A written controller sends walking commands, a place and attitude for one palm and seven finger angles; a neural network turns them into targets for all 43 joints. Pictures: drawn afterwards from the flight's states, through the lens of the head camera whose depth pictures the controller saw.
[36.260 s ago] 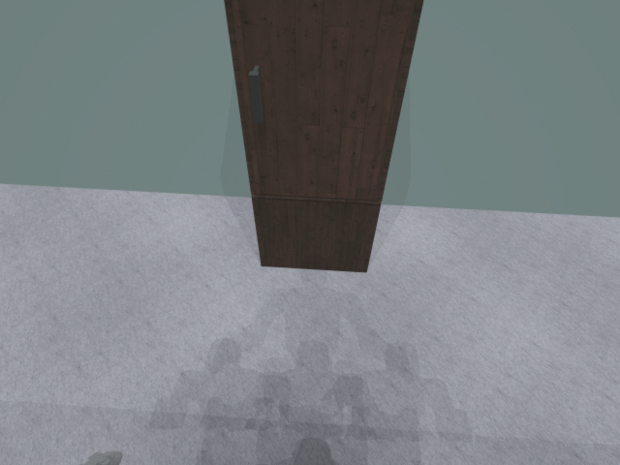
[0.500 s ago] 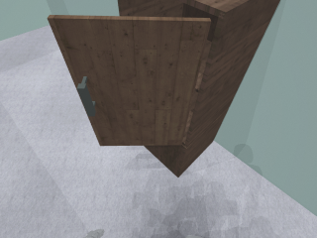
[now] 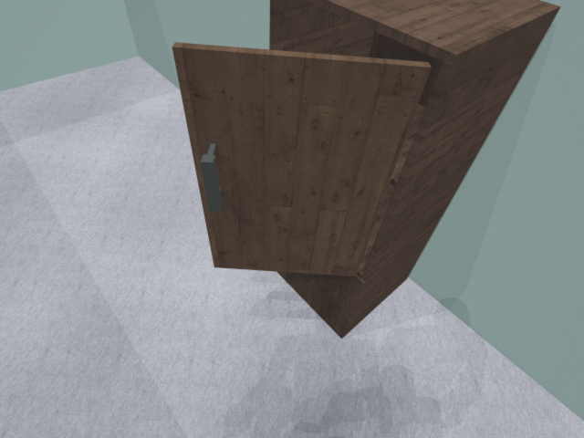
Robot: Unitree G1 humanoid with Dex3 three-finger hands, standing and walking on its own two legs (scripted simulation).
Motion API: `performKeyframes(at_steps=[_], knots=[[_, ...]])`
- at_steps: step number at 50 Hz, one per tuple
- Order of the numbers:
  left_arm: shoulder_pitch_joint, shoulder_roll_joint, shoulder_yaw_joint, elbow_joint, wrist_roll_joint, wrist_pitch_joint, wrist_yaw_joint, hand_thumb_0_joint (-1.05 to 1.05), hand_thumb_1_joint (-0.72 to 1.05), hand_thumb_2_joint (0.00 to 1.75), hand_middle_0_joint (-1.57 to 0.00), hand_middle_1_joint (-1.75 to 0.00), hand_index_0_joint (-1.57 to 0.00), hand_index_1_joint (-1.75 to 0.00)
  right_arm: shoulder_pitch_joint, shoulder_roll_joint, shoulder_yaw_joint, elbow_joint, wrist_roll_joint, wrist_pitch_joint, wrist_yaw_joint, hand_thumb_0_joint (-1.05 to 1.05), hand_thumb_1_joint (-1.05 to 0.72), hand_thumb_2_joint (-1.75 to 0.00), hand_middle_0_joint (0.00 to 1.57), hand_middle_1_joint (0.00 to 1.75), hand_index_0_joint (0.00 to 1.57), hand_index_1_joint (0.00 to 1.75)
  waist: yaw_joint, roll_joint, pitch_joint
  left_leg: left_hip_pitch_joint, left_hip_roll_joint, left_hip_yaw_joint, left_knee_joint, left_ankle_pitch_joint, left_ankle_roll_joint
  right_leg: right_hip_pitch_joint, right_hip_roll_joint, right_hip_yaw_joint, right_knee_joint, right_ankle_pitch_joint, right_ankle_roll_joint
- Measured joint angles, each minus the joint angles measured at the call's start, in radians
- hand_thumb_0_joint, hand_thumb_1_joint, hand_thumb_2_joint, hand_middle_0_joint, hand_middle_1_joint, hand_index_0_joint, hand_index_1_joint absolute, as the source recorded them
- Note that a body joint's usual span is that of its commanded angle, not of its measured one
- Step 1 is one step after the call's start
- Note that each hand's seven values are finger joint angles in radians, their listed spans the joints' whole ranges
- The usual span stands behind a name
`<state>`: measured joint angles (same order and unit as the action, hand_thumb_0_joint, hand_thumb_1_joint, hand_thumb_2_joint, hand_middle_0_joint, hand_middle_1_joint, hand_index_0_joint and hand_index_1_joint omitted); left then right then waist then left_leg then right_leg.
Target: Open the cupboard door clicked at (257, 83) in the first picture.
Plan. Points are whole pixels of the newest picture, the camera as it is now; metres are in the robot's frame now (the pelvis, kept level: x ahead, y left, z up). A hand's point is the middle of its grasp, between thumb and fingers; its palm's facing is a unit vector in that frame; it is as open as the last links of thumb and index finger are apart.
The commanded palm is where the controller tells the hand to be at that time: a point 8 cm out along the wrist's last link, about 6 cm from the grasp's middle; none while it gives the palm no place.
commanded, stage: come to a stop and stand still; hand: left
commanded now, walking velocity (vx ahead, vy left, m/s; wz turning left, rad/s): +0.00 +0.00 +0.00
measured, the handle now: (213, 177) +0.56 +0.19 +0.00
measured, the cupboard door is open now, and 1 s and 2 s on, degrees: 46 46 46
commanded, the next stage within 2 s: look again from close up in 0.30 s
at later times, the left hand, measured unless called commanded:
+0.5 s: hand out of the picture +0.03 +0.15 -0.18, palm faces +0.01 -0.97 -0.22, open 7.4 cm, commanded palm none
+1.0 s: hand out of the picture +0.03 +0.16 -0.18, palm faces +0.01 -0.98 -0.21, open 7.4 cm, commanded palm +0.12 +0.20 -0.08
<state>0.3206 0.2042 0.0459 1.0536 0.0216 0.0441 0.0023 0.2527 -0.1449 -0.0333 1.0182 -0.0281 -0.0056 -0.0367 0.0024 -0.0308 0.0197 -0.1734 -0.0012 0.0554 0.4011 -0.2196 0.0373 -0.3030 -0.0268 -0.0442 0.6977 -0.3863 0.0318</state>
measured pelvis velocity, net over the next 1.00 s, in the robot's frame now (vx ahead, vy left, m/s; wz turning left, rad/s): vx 0.02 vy -0.02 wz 0.00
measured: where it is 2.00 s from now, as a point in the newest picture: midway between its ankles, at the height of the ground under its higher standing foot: outside the picture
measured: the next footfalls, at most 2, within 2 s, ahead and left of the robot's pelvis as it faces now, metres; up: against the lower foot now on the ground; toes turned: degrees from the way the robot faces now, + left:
right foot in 0.08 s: +0.02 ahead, -0.13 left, +0.00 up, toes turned -2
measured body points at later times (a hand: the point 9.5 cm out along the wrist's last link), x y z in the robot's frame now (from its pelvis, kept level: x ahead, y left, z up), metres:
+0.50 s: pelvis +0.01 -0.02 -0.01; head +0.02 -0.04 +0.44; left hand +0.03 +0.21 -0.16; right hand +0.00 -0.23 -0.18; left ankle +0.00 +0.10 -0.74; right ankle -0.02 -0.12 -0.74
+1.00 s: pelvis +0.02 -0.02 -0.01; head +0.04 -0.02 +0.44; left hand +0.03 +0.21 -0.16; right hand +0.06 -0.26 -0.16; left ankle +0.00 +0.10 -0.74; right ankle -0.02 -0.12 -0.74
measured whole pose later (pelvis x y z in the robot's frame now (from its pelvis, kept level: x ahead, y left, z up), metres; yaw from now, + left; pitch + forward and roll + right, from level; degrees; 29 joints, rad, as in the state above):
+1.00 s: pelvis +0.02 -0.02 -0.01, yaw +0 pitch +0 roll +0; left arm 0.27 0.18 0.00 1.10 0.02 -0.03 0.03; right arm 0.20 -0.18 0.01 1.11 -0.01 -0.02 -0.03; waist 0.01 -0.01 0.03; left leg -0.18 0.02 0.05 0.47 -0.28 0.00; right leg -0.14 0.01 -0.05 0.45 -0.30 -0.02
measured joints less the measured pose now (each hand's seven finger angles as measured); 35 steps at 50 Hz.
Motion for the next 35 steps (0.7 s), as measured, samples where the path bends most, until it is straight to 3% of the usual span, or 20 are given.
performKeyframes(at_steps=[3, 5, 8, 11, 21, 35], knots=[[-0.001, -0.018, -0.010, 0.011, -0.004, -0.010, 0.001, 0.00, 0.91, 0.90, -0.20, -0.30, -0.19, -0.30, 0.015, -0.001, 0.003, 0.026, 0.006, 0.003, -0.002, 0.00, -0.93, -0.90, 0.20, 0.30, 0.20, 0.30, -0.006, 0.002, 0.011, -0.021, -0.006, 0.004, 0.030, -0.012, -0.008, 0.085, 0.000, -0.003, -0.171, 0.084, -0.009], [-0.009, -0.037, -0.021, 0.023, -0.002, -0.029, 0.016, 0.00, 0.91, 0.90, -0.20, -0.30, -0.19, -0.30, 0.018, -0.008, 0.007, 0.048, 0.016, 0.007, 0.001, 0.00, -0.92, -0.90, 0.20, 0.30, 0.20, 0.30, 0.002, 0.015, 0.023, -0.049, 0.002, 0.009, 0.085, -0.038, -0.018, 0.112, 0.010, 0.008, -0.235, 0.121, -0.036], [-0.003, -0.069, -0.049, 0.028, -0.002, -0.055, 0.029, 0.00, 0.90, 0.90, -0.20, -0.30, -0.19, -0.30, 0.026, -0.027, 0.015, 0.045, 0.016, 0.021, 0.019, 0.00, -0.92, -0.90, 0.20, 0.30, 0.20, 0.30, -0.017, 0.065, 0.028, -0.087, 0.034, -0.012, 0.155, -0.072, -0.026, 0.098, 0.044, -0.006, -0.215, 0.111, -0.048], [-0.003, -0.082, -0.059, 0.034, -0.004, -0.064, 0.028, 0.00, 0.90, 0.90, -0.20, -0.30, -0.20, -0.30, 0.051, -0.024, 0.022, 0.041, 0.011, 0.012, 0.025, 0.00, -0.92, -0.90, 0.20, 0.30, 0.20, 0.30, -0.033, 0.068, 0.017, -0.089, 0.032, -0.016, 0.169, -0.086, -0.030, 0.090, 0.042, -0.009, -0.185, 0.088, -0.051], [-0.035, -0.057, -0.055, 0.035, -0.010, -0.073, 0.030, 0.01, 0.92, 0.90, -0.20, -0.30, -0.20, -0.30, 0.071, 0.015, 0.053, 0.077, 0.013, -0.003, 0.014, 0.01, -0.92, -0.90, 0.20, 0.30, 0.20, 0.30, -0.022, 0.062, -0.002, -0.036, 0.017, -0.009, 0.120, -0.079, -0.035, 0.113, 0.028, -0.002, -0.173, 0.062, -0.055], [-0.049, -0.043, -0.051, 0.038, -0.010, -0.072, 0.029, 0.00, 0.91, 0.90, -0.20, -0.30, -0.20, -0.30, 0.011, -0.010, 0.046, 0.105, 0.018, -0.012, 0.008, 0.01, -0.92, -0.90, 0.20, 0.30, 0.20, 0.30, -0.008, 0.034, 0.014, -0.003, 0.019, -0.006, 0.066, -0.065, -0.044, 0.140, 0.032, 0.000, -0.213, 0.070, -0.060]])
